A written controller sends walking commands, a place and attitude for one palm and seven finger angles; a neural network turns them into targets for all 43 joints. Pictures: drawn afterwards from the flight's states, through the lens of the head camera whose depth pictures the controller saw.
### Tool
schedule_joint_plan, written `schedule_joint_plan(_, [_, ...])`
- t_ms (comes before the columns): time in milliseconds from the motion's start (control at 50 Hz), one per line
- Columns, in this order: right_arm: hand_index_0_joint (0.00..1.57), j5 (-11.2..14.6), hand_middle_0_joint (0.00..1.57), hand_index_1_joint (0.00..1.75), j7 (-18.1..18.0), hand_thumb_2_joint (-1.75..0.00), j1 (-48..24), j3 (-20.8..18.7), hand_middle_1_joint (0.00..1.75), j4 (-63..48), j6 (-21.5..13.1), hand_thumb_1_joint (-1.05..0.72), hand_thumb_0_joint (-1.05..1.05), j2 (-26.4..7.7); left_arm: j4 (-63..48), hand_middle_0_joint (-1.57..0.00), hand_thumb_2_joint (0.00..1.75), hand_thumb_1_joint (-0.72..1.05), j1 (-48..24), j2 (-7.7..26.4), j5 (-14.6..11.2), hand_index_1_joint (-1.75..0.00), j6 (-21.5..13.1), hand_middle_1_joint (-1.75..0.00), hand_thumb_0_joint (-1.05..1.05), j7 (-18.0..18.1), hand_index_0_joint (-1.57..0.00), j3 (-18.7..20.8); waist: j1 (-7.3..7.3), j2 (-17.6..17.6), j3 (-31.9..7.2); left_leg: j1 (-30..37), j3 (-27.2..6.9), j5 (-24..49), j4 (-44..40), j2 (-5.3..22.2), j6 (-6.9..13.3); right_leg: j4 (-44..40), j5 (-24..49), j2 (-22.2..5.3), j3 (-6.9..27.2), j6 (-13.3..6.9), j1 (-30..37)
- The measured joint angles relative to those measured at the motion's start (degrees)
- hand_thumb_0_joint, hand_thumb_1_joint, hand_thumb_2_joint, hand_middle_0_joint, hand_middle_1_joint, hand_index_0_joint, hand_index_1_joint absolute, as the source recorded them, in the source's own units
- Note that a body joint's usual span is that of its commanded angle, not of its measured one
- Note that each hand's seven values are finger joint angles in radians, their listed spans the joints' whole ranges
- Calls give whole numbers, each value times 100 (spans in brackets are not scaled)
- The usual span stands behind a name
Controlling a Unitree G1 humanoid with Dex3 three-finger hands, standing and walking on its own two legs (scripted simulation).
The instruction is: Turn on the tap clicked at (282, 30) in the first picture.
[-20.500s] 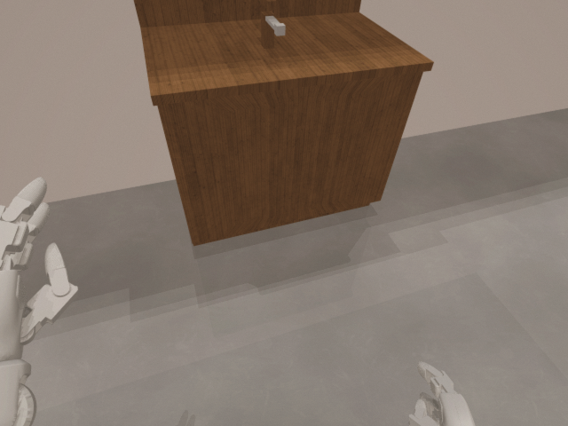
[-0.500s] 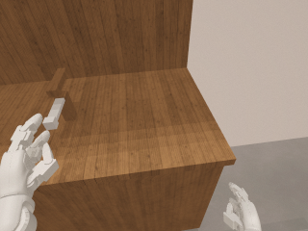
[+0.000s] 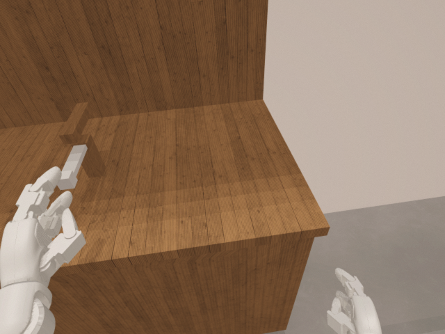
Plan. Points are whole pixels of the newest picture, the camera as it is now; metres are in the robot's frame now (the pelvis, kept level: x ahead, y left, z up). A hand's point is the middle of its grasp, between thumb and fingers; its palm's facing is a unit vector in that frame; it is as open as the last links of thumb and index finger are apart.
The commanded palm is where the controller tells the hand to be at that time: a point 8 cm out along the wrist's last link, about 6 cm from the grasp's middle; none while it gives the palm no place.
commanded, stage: reach beside the lever's end, fingers flat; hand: left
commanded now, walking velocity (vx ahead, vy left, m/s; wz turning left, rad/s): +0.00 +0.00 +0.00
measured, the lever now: (66, 180) +0.34 +0.37 +0.11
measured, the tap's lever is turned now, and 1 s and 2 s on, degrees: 0 0 0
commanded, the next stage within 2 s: none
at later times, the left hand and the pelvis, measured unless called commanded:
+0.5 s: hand (73, 220) +0.22 +0.26 +0.16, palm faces +0.48 -0.87 -0.13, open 7.5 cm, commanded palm +0.17 +0.31 +0.16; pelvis +0.00 +0.00 +0.00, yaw +0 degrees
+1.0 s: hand (61, 208) +0.24 +0.31 +0.15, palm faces +0.50 -0.86 -0.12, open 7.6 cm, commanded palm +0.21 +0.35 +0.14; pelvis +0.00 +0.01 +0.00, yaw +0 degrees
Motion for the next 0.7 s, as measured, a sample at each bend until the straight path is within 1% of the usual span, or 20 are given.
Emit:
schedule_joint_plan(140, [20, 10, 20, 30, -35, -90, -3, -43, 30, 49, -17, -91, 1, -12, 218, -21, 90, 89, -107, 44, -14, -30, -70, -30, 2, 9, -20, 60, -10, 22, 13, -6, -16, 1, 1, 18, -2, -11, 3, 22, -12, -20, 1])
schedule_joint_plan(280, [20, 10, 20, 30, -59, -90, -21, -58, 30, 109, 3, -91, 1, 5, 698, -21, 90, 89, -387, 149, -56, -30, -148, -30, 2, -58, -20, 346, -23, -10, 14, -23, 7, 25, -47, 20, -18, -17, 14, 24, 12, -31, -45])
schedule_joint_plan(440, [20, 33, 20, 30, -100, -90, 9, -72, 30, 150, -79, -91, 1, -28, 1127, -21, 90, 89, -734, 146, -73, -30, -284, -30, 2, -179, -20, 423, -36, -26, 69, -45, 18, 55, -93, -18, -6, -23, 25, -14, 25, -4, -84])
schedule_joint_plan(560, [20, 24, 20, 30, -100, -90, -9, -70, 30, 167, -30, -91, 1, -4, 1464, -21, 90, 89, -963, 231, -62, -29, -291, -29, 2, -193, -20, 547, -77, -67, 74, -59, 66, 73, -147, -31, -1, -46, 45, -27, 73, 17, -129])
schedule_joint_plan(700, [20, 24, 20, 30, -100, -90, 36, -86, 30, 157, -15, -91, 1, -17, 1772, -20, 90, 89, -1085, 276, -94, -28, -414, -28, 2, -283, -19, 713, -101, -93, 58, -69, 105, 80, -189, -62, 31, -70, 57, -57, 113, 56, -155])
